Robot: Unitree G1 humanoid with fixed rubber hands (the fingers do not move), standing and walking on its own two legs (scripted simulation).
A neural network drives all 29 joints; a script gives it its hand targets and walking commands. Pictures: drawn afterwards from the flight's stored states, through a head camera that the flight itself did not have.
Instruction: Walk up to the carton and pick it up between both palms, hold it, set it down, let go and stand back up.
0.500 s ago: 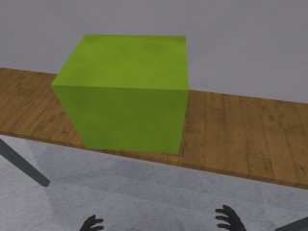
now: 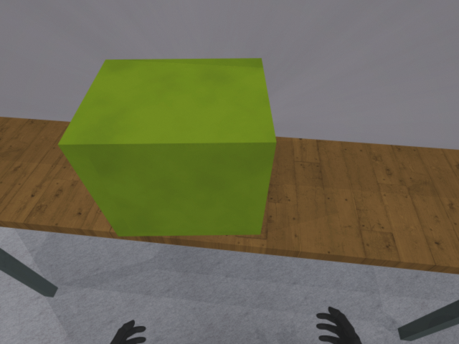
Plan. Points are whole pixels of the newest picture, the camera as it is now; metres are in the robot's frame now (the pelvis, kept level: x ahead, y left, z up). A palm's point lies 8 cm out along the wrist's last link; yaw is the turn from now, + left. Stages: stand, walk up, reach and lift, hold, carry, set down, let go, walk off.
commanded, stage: walk up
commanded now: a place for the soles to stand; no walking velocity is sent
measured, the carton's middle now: (186, 151) +0.43 +0.09 +0.10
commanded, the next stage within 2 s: none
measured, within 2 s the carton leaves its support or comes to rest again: neither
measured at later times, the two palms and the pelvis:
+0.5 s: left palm out of the picture +0.13 +0.22 -0.11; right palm out of the picture +0.09 -0.21 -0.12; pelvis +0.00 +0.02 -0.01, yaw -5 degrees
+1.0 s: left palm out of the picture +0.13 +0.30 -0.12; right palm out of the picture +0.04 -0.15 -0.09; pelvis -0.06 +0.09 -0.01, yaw -6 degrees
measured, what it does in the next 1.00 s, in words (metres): steps to the left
